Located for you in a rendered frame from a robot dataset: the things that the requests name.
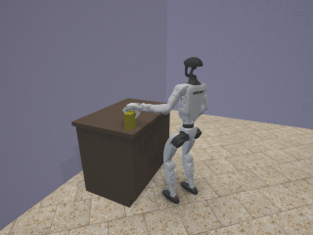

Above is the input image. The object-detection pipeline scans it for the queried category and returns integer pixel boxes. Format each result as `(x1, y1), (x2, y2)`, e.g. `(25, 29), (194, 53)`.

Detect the robot right foot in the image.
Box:
(181, 181), (198, 195)

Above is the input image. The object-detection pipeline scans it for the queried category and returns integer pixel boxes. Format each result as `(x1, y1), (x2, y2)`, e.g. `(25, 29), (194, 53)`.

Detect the left robot thigh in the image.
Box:
(163, 132), (186, 171)

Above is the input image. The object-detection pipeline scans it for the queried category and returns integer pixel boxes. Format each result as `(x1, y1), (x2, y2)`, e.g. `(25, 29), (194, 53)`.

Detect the right robot upper arm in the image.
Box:
(201, 83), (208, 112)

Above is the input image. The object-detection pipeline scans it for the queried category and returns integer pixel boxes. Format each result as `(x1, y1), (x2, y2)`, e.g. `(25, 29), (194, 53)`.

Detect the left robot upper arm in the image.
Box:
(162, 84), (188, 115)

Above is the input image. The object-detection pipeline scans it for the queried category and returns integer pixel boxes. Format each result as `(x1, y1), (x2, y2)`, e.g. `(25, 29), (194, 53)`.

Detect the table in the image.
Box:
(71, 98), (174, 208)

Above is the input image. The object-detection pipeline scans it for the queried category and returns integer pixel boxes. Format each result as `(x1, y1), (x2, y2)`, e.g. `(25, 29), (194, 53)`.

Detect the left robot hand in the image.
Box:
(123, 103), (141, 118)

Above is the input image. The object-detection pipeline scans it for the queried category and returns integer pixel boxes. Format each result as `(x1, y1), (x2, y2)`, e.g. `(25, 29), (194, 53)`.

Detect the left robot forearm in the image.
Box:
(136, 103), (167, 114)

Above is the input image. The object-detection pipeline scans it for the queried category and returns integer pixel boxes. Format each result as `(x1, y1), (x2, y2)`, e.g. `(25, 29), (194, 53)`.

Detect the sponge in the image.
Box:
(124, 110), (137, 131)

